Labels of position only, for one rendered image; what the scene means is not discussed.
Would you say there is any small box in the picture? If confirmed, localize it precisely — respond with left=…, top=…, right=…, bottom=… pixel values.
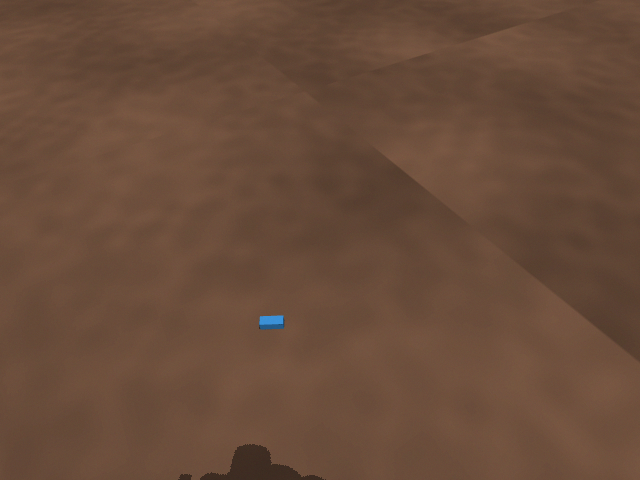
left=259, top=315, right=284, bottom=330

